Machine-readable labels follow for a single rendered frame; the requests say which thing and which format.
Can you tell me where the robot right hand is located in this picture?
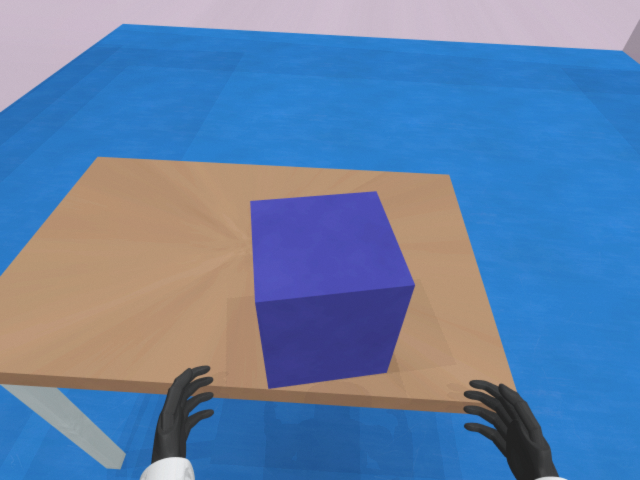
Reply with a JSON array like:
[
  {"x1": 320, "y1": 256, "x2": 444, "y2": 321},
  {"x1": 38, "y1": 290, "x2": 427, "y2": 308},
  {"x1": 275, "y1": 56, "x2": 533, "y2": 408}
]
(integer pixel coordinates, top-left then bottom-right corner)
[{"x1": 463, "y1": 380, "x2": 559, "y2": 480}]

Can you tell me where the table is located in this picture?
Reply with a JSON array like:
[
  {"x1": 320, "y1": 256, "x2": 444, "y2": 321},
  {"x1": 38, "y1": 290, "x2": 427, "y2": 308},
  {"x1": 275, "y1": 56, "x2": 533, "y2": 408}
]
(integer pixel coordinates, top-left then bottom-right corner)
[{"x1": 0, "y1": 157, "x2": 517, "y2": 469}]

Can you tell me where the robot left hand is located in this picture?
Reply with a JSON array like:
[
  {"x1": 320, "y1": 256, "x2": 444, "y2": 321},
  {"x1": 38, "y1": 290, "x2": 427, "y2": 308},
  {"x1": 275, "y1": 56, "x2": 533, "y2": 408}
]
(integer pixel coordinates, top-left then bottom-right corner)
[{"x1": 151, "y1": 366, "x2": 214, "y2": 464}]

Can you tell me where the robot left forearm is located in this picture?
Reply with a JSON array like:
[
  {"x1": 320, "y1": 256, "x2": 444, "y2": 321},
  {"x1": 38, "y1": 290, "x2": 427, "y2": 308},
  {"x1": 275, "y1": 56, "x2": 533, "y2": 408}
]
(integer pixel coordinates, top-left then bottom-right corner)
[{"x1": 140, "y1": 457, "x2": 195, "y2": 480}]

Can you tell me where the carton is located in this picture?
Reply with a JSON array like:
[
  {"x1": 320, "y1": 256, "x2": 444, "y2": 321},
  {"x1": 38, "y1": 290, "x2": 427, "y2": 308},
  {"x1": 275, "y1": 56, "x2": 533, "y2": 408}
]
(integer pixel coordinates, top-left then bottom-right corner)
[{"x1": 250, "y1": 191, "x2": 415, "y2": 389}]

